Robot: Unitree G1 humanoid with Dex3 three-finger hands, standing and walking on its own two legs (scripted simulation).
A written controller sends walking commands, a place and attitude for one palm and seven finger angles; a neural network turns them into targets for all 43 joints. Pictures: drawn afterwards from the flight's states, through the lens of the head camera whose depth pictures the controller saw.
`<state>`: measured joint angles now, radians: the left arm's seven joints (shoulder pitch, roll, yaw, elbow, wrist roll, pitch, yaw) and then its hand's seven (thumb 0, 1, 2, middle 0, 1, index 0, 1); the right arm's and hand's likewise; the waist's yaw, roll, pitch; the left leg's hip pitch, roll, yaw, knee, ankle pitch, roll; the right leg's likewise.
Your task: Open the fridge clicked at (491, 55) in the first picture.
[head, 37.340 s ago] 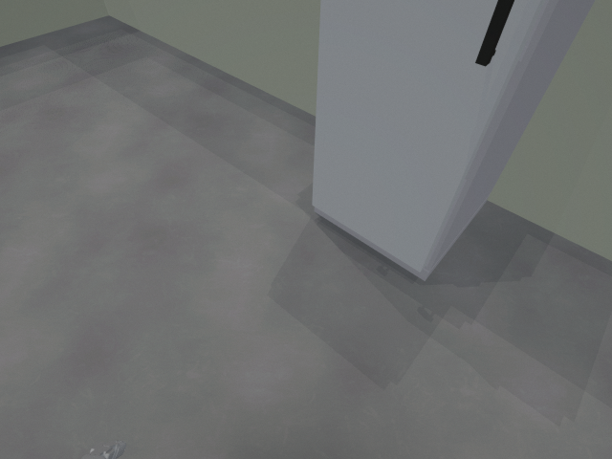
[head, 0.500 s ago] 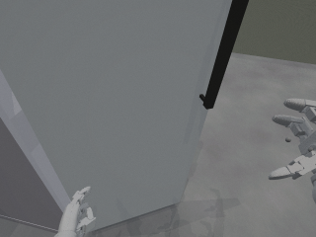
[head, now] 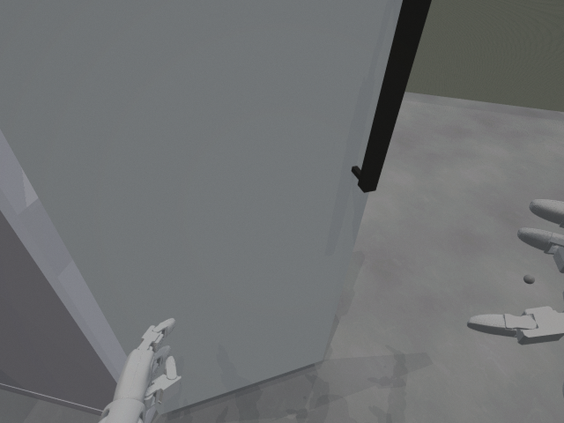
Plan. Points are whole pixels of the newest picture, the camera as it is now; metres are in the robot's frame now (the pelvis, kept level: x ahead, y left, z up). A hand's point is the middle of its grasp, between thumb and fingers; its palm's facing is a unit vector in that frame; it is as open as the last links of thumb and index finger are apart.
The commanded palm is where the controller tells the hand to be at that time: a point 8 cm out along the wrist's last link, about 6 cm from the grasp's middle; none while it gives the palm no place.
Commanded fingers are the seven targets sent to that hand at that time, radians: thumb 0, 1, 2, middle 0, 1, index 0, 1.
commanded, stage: draw the hand back to the body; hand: right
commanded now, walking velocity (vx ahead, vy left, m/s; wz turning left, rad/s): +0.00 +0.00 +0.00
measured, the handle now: (382, 95) +0.48 -0.14 +0.28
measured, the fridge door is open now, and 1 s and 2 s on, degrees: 59 59 59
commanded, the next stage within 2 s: step back with the hand held close in 0.94 s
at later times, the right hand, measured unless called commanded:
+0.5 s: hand (531, 293) +0.22 -0.27 +0.17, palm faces +0.43 +0.83 -0.36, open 9.3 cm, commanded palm +0.16 -0.31 +0.19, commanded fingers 0.00 -0.83 -0.87 0.20 0.34 0.20 0.34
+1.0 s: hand (534, 299) +0.21 -0.27 +0.17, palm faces +0.46 +0.82 -0.35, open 7.4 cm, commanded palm +0.16 -0.31 +0.18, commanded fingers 0.00 -0.90 -0.90 0.20 0.30 0.20 0.30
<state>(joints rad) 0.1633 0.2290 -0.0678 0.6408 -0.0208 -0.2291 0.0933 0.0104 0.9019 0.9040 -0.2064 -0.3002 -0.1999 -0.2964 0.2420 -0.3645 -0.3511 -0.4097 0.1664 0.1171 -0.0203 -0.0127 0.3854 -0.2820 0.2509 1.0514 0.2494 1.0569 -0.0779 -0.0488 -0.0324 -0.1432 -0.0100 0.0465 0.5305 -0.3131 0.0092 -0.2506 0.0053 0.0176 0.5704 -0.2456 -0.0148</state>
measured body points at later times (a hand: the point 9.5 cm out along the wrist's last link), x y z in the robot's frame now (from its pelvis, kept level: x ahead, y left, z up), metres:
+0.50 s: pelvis +0.01 -0.02 +0.01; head -0.02 +0.00 +0.46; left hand +0.19 +0.22 -0.07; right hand +0.19 -0.31 +0.19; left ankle -0.01 +0.11 -0.73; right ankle +0.04 -0.11 -0.73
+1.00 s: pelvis +0.02 -0.01 +0.01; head -0.02 +0.00 +0.46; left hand +0.20 +0.21 -0.07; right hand +0.18 -0.31 +0.19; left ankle -0.01 +0.11 -0.73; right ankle +0.04 -0.11 -0.73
